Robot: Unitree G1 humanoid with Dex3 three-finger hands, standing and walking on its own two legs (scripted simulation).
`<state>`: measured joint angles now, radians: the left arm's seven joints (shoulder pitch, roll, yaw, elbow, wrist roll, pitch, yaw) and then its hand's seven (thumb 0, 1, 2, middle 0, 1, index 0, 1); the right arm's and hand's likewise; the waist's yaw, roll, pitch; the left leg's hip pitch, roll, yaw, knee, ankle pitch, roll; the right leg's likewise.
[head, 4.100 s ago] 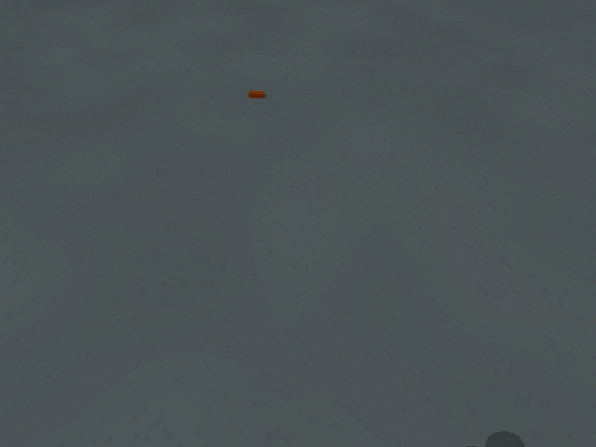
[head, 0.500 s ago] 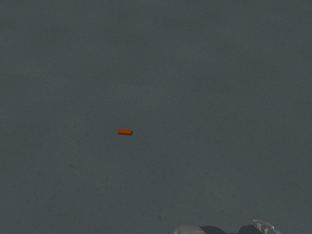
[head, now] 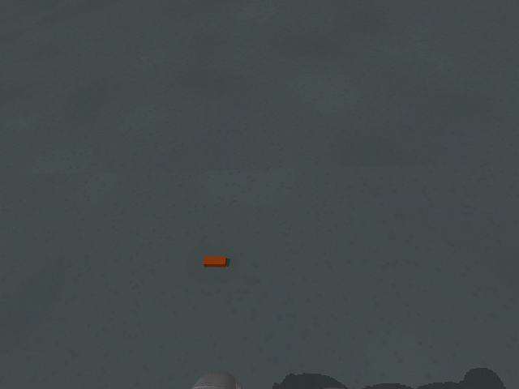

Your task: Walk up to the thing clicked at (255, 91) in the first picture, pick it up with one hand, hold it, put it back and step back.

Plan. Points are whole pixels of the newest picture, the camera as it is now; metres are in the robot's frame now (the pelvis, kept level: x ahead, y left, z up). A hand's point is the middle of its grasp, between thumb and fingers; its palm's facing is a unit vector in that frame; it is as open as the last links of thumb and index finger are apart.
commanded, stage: walk up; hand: left
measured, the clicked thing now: (215, 261) +0.71 +0.27 -0.76
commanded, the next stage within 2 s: none
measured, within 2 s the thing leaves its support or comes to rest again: neither
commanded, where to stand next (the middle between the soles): +0.35 +0.04 m, yaw -1 degrees
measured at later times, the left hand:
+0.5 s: hand (95, 364) +0.19 +0.34 -0.16, palm faces -0.02 -0.94 -0.33, open 7.4 cm
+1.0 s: hand (123, 283) +0.34 +0.31 -0.13, palm faces -0.03 -0.91 -0.42, open 7.3 cm
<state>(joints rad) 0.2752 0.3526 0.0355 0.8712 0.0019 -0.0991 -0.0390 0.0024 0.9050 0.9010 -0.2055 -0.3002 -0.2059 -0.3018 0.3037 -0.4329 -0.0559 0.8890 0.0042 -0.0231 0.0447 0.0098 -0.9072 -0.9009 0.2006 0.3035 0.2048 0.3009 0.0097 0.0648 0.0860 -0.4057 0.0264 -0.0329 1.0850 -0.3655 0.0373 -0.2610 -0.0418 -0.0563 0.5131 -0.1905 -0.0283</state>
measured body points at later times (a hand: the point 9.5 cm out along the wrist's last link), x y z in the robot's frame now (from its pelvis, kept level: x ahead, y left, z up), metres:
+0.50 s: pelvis +0.16 +0.07 +0.00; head +0.17 +0.10 +0.45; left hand +0.19 +0.39 -0.14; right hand +0.24 -0.25 -0.09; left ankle +0.20 +0.17 -0.74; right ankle +0.15 -0.09 -0.67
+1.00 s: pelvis +0.26 +0.05 -0.01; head +0.29 +0.02 +0.44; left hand +0.34 +0.36 -0.10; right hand +0.33 -0.26 -0.15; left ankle +0.27 +0.19 -0.69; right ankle +0.33 -0.06 -0.74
